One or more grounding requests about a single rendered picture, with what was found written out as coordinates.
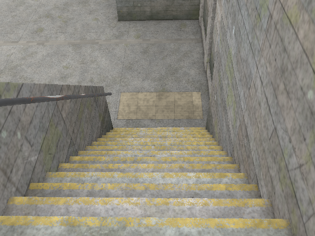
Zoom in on stairs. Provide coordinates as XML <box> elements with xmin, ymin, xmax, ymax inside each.
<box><xmin>0</xmin><ymin>127</ymin><xmax>293</xmax><ymax>236</ymax></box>

